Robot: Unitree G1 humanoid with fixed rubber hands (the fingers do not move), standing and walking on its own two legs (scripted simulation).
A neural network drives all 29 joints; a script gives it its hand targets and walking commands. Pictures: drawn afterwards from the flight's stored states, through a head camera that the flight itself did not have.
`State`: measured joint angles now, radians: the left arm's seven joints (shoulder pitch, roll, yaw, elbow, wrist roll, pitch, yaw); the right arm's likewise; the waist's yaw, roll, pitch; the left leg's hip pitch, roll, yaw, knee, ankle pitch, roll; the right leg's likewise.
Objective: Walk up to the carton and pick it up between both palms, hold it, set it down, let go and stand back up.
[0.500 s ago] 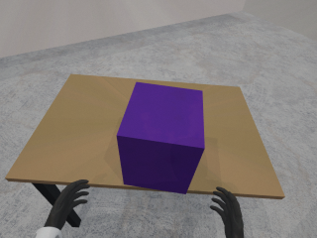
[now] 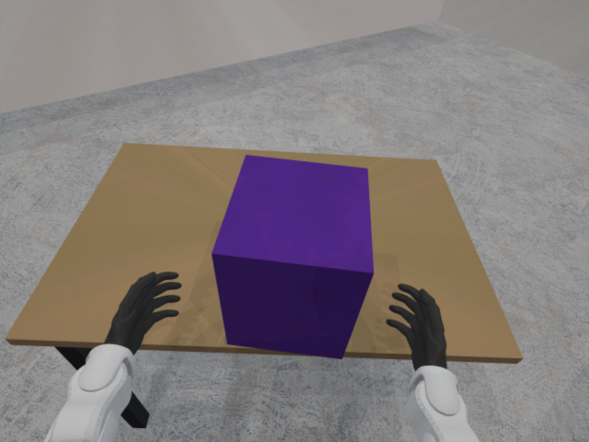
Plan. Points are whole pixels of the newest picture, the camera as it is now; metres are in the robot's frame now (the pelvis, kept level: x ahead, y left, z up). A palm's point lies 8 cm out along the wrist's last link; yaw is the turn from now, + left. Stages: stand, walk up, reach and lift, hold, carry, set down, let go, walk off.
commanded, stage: reach and lift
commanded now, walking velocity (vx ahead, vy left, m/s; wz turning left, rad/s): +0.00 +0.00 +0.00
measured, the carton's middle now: (295, 259) +0.42 +0.02 +0.00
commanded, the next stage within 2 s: none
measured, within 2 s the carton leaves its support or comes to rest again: neither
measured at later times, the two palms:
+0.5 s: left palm (140, 254) +0.33 +0.22 +0.09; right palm (438, 293) +0.31 -0.17 +0.08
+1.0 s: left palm (136, 192) +0.39 +0.23 +0.16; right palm (437, 231) +0.37 -0.16 +0.14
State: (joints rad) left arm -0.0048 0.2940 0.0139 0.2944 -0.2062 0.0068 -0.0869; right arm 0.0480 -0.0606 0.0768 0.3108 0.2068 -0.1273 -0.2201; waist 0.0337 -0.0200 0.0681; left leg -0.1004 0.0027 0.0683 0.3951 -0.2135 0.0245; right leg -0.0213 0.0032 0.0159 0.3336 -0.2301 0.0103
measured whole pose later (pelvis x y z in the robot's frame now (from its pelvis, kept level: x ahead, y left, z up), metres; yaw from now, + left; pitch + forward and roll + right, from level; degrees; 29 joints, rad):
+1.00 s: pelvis -0.02 -0.01 +0.00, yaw +0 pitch +1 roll -1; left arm -0.73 0.40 0.15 0.54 -0.20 0.47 -0.05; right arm -0.62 -0.16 0.01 0.45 0.34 0.35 -0.26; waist -0.01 -0.03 0.01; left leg -0.22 0.02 0.07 0.36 -0.16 0.02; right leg -0.14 0.02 0.02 0.30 -0.17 0.00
